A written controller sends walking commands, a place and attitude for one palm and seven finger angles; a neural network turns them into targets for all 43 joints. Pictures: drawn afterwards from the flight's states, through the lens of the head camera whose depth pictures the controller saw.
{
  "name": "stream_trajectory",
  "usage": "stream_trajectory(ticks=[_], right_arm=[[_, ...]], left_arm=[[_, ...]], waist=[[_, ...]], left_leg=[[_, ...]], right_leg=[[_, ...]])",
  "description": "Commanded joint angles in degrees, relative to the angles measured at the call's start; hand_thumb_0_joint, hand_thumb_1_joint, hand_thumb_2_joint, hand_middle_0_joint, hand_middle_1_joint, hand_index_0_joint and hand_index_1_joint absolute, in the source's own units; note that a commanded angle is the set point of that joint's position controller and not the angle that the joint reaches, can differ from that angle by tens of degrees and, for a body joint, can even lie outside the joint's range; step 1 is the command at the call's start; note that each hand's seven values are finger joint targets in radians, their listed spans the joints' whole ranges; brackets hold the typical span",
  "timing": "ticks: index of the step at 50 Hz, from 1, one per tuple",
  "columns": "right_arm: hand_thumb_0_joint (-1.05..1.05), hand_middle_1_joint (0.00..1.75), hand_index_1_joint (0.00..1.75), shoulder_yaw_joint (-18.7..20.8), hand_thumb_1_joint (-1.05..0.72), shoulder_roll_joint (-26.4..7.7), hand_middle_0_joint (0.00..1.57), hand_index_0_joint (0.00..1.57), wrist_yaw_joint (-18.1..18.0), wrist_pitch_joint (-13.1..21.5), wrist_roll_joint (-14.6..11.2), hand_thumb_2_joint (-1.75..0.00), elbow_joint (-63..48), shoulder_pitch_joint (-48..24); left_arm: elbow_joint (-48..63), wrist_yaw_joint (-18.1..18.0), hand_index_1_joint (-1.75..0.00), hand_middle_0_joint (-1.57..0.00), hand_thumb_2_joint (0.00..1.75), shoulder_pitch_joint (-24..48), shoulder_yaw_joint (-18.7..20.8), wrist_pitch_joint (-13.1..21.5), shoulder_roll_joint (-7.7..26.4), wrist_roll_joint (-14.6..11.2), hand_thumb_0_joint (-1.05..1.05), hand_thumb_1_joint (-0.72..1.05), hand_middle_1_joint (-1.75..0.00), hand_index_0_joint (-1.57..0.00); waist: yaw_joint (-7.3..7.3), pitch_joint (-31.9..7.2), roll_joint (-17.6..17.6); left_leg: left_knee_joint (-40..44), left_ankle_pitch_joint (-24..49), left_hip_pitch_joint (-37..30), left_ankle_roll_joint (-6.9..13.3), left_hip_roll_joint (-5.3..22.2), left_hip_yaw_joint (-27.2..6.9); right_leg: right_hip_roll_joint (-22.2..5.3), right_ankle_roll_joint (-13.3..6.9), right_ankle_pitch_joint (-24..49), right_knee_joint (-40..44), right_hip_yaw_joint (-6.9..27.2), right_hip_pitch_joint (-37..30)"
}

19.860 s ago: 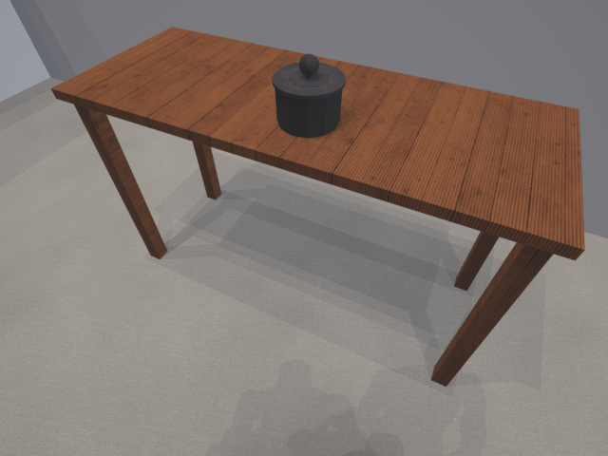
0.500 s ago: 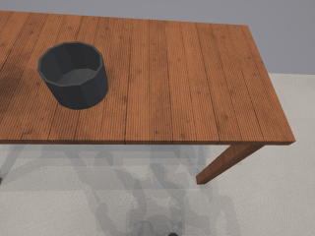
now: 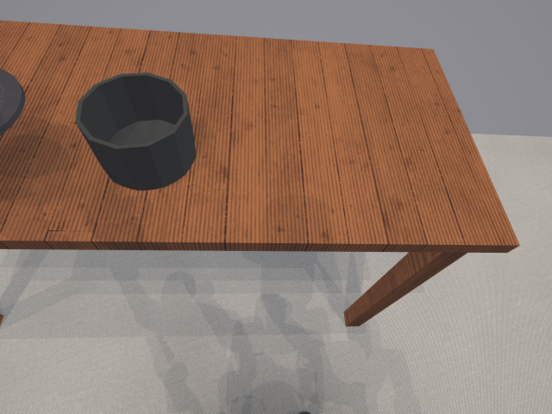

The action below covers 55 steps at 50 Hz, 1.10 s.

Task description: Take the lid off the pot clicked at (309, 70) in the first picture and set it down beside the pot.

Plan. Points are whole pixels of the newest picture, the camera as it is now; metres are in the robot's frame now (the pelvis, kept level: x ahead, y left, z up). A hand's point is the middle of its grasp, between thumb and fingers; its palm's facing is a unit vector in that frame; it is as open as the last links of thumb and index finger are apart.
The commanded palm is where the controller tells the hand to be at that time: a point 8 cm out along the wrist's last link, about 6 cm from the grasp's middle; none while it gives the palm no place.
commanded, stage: lower the lid onto the table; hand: left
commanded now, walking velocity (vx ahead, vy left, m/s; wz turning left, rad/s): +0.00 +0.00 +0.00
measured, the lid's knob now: out of the picture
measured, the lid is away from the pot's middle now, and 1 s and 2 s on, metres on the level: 0.21 0.22 0.24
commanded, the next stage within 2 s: open the fingers wide in 1.62 s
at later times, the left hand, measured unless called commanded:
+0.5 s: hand out of the picture +0.47 +0.37 +0.16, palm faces -0.42 -0.26 -0.87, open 7.1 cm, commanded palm +0.58 +0.38 +0.24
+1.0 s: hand out of the picture +0.48 +0.37 +0.13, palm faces -0.46 -0.26 -0.85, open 7.1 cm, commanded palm +0.60 +0.38 +0.20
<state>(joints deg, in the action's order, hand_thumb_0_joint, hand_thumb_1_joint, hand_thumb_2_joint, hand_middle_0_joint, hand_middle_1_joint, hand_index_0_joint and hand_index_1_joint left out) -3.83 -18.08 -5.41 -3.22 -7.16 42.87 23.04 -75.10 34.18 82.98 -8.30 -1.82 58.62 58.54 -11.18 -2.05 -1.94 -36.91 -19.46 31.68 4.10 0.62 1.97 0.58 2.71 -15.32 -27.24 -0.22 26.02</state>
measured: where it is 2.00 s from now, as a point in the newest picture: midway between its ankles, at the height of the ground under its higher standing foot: outside the picture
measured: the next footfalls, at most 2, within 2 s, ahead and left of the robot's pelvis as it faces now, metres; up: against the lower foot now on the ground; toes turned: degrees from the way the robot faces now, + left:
none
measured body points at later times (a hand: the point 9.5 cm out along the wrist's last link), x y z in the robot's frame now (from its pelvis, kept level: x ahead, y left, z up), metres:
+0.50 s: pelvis +0.00 +0.00 +0.00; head +0.10 +0.03 +0.43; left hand +0.49 +0.37 +0.21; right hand -0.06 -0.28 -0.10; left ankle -0.02 +0.07 -0.73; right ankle -0.03 -0.16 -0.73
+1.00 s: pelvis +0.00 +0.01 -0.01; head +0.11 +0.04 +0.42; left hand +0.50 +0.38 +0.18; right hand -0.05 -0.27 -0.11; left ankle -0.02 +0.07 -0.73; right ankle -0.03 -0.16 -0.73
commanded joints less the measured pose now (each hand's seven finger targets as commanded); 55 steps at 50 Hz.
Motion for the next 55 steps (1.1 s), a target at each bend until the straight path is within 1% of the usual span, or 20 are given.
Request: stream_trajectory(ticks=[1,5,7,16,17,20,22,24,26,27,30,32,36,37,38,41,44,45,52,55], right_arm=[[0.00,0.30,0.30,3.7,-0.90,-11.7,0.20,0.20,-1.0,0.1,0.1,-0.90,-1.6,10.3],[0.00,0.30,0.30,4.0,-0.90,-11.9,0.20,0.20,-1.1,-0.3,0.3,-0.90,-1.2,10.9],[0.00,0.30,0.30,3.9,-0.90,-11.7,0.20,0.20,-1.2,0.0,0.0,-0.90,-1.3,10.8],[0.00,0.30,0.30,4.0,-0.90,-11.8,0.20,0.20,-1.1,-0.5,0.3,-0.90,-0.8,11.3],[0.00,0.30,0.30,3.7,-0.90,-11.8,0.20,0.20,-1.4,-0.3,0.0,-0.90,-1.2,10.8],[0.00,0.30,0.30,4.0,-0.90,-12.0,0.20,0.20,-1.4,-0.6,0.3,-0.90,-0.8,11.1],[0.00,0.30,0.30,3.8,-0.90,-11.7,0.20,0.20,-1.8,-0.1,0.1,-0.90,-1.0,10.7],[0.00,0.30,0.30,3.8,-0.90,-12.0,0.20,0.20,-1.8,-0.3,0.2,-0.90,-1.0,11.1],[0.00,0.30,0.30,3.9,-0.90,-11.9,0.20,0.20,-1.9,-0.3,0.1,-0.90,-1.0,10.7],[0.00,0.30,0.30,3.6,-0.90,-11.9,0.20,0.20,-2.1,0.0,-0.1,-0.90,-1.0,10.1],[0.00,0.30,0.30,3.8,-0.90,-12.0,0.20,0.20,-2.2,-0.4,0.2,-0.90,-0.9,10.8],[0.00,0.30,0.30,3.5,-0.90,-11.6,0.20,0.20,-2.4,0.0,-0.2,-0.90,-1.0,10.1],[0.00,0.30,0.30,3.5,-0.90,-11.9,0.20,0.20,-2.5,-0.5,-0.1,-0.90,-1.2,10.1],[0.00,0.30,0.30,3.1,-0.90,-11.7,0.20,0.20,-2.7,-0.3,-0.3,-0.90,-1.3,9.3],[0.00,0.30,0.30,3.5,-0.90,-12.0,0.20,0.20,-2.6,-0.6,0.1,-0.90,-1.0,9.9],[0.00,0.30,0.30,3.2,-0.90,-11.7,0.20,0.20,-2.8,-0.7,-0.2,-0.90,-1.5,9.8],[0.00,0.30,0.30,3.5,-0.90,-11.6,0.20,0.20,-3.0,-0.7,-0.1,-0.90,-1.2,10.1],[0.00,0.30,0.30,3.4,-0.90,-11.7,0.20,0.20,-2.9,-0.7,-0.2,-0.90,-1.3,10.2],[0.00,0.30,0.30,3.1,-0.90,-11.4,0.20,0.20,-3.4,-0.9,-0.3,-0.90,-1.1,9.5],[0.00,0.30,0.30,3.3,-0.90,-11.7,0.20,0.20,-3.3,-1.3,-0.1,-0.90,-1.0,10.2]], left_arm=[[11.2,-3.1,-1.09,-0.94,0.64,27.0,1.8,0.6,14.3,-0.1,0.00,0.81,-1.11,-0.90],[13.9,-3.6,-1.09,-0.94,0.64,29.2,4.0,0.7,16.9,0.2,0.00,0.81,-1.11,-0.90],[13.8,-3.2,-1.09,-0.94,0.64,27.6,1.4,0.9,13.2,-0.6,0.00,0.81,-1.11,-0.90],[10.7,-4.1,-1.09,-0.94,0.64,25.1,2.7,0.3,14.4,-0.3,0.00,0.81,-1.11,-0.90],[12.4,-3.9,-1.09,-0.94,0.64,25.0,1.6,0.7,13.0,-1.0,0.00,0.81,-1.11,-0.90],[12.7,-4.4,-1.09,-0.94,0.64,26.4,3.7,0.6,16.0,-0.2,0.00,0.81,-1.11,-0.90],[14.0,-4.3,-1.09,-0.94,0.64,25.7,1.7,1.0,13.0,-1.2,0.00,0.81,-1.11,-0.90],[10.8,-4.5,-1.09,-0.94,0.64,23.6,3.9,0.9,15.9,-0.3,0.00,0.81,-1.11,-0.90],[11.7,-4.6,-1.09,-0.94,0.64,24.6,2.5,0.8,13.8,-0.7,0.00,0.81,-1.11,-0.90],[15.5,-4.5,-1.09,-0.94,0.64,25.5,2.0,1.4,12.9,-1.8,0.00,0.81,-1.11,-0.90],[11.4,-4.9,-1.09,-0.94,0.64,24.0,4.5,1.4,16.6,-0.3,0.00,0.81,-1.11,-0.90],[12.6,-4.7,-1.09,-0.94,0.64,23.1,2.0,1.9,12.8,-1.6,0.00,0.81,-1.11,-0.90],[9.4,-5.1,-1.09,-0.94,0.64,21.6,3.6,1.8,15.2,-0.7,0.00,0.81,-1.11,-0.90],[11.8,-4.9,-1.09,-0.94,0.64,21.5,2.6,2.5,13.8,-1.5,0.00,0.81,-1.11,-0.90],[10.7,-5.4,-1.09,-0.94,0.64,21.8,4.8,2.2,16.7,-0.8,0.00,0.81,-1.11,-0.90],[9.4,-5.4,-1.09,-0.94,0.64,20.8,4.5,2.4,16.8,-0.7,0.00,0.81,-1.11,-0.90],[11.1,-5.5,-1.09,-0.94,0.64,22.1,4.1,2.4,15.7,-0.9,0.00,0.81,-1.11,-0.90],[9.8,-5.4,-1.09,-0.94,0.64,20.5,4.4,2.5,15.8,-1.2,0.00,0.81,-1.11,-0.90],[12.2,-5.6,-1.09,-0.94,0.64,20.3,4.2,3.4,15.8,-1.7,0.00,0.81,-1.11,-0.90],[10.4,-5.8,-1.09,-0.94,0.64,19.8,5.3,3.2,17.6,-1.0,0.00,0.81,-1.11,-0.90]], waist=[[0.37,-23.8,-10.0],[0.50,-26.0,-11.4],[0.58,-26.2,-13.9],[-0.02,-24.7,-10.9],[0.44,-25.4,-14.2],[0.15,-25.5,-13.5],[0.43,-26.1,-16.3],[0.12,-25.3,-11.4],[-0.15,-25.1,-12.7],[0.60,-26.9,-17.0],[0.03,-26.6,-12.3],[0.46,-26.9,-14.7],[-0.14,-25.1,-11.0],[0.58,-26.2,-14.0],[0.42,-26.6,-12.7],[0.00,-25.7,-11.1],[-0.03,-27.2,-15.1],[-0.17,-26.4,-12.2],[0.43,-28.7,-15.8],[-0.28,-28.0,-13.4]], left_leg=[[1.3,32.1,-23.4,-0.5,-0.4,-1.7],[0.0,37.2,-26.2,-1.0,0.0,-2.5],[0.1,40.9,-27.6,-2.0,0.2,-2.7],[-0.2,32.5,-23.5,-1.1,0.1,-2.1],[-0.5,38.3,-25.8,-2.1,0.3,-2.4],[-0.7,33.3,-24.5,-1.5,0.3,-2.3],[-1.1,39.0,-27.0,-2.5,0.5,-2.7],[-1.3,33.1,-23.7,-1.6,0.3,-2.6],[-0.4,29.7,-22.9,-1.3,0.3,-2.4],[-1.1,37.1,-26.6,-2.6,0.7,-2.7],[-1.9,33.2,-23.3,-1.7,0.4,-2.6],[-1.8,36.8,-24.9,-2.5,0.6,-2.6],[-1.9,30.0,-20.8,-1.5,0.4,-2.3],[-2.0,34.0,-22.6,-2.1,0.5,-2.1],[-2.6,32.9,-22.3,-2.0,0.7,-2.6],[-2.6,30.2,-20.1,-1.3,0.2,-2.1],[-3.7,35.8,-23.3,-2.2,0.7,-2.8],[-3.5,33.9,-22.2,-2.0,0.9,-2.9],[-5.0,39.1,-23.0,-2.5,0.8,-2.5],[-5.2,35.8,-21.1,-2.0,0.9,-2.7]], right_leg=[[4.5,-2.2,17.4,0.1,-3.7,-1.0],[4.7,-2.1,18.2,-0.3,-3.9,-0.2],[4.8,-2.5,18.2,-0.7,-4.5,1.6],[5.0,-2.1,15.7,-0.6,-3.7,2.2],[4.9,-2.5,16.6,-1.1,-4.1,3.6],[5.0,-2.1,14.8,-0.9,-3.6,3.5],[5.2,-2.5,15.3,-1.6,-4.4,5.2],[5.2,-1.9,14.1,-1.4,-3.7,4.4],[5.0,-2.1,13.0,-1.4,-3.8,4.7],[5.0,-2.5,14.2,-2.2,-4.2,5.9],[5.1,-1.8,14.2,-2.2,-3.5,5.1],[5.3,-2.3,14.3,-2.9,-4.2,6.2],[5.0,-1.9,13.5,-2.8,-3.4,5.7],[5.1,-2.2,14.1,-3.6,-3.8,6.1],[5.1,-1.9,13.7,-3.5,-3.5,6.1],[5.0,-1.8,14.1,-3.6,-3.2,5.5],[5.2,-1.8,14.4,-4.3,-3.5,8.0],[5.1,-1.7,13.8,-4.1,-3.6,7.9],[5.4,-2.0,15.3,-5.9,-3.8,8.6],[5.3,-1.6,14.9,-5.6,-3.4,8.7]])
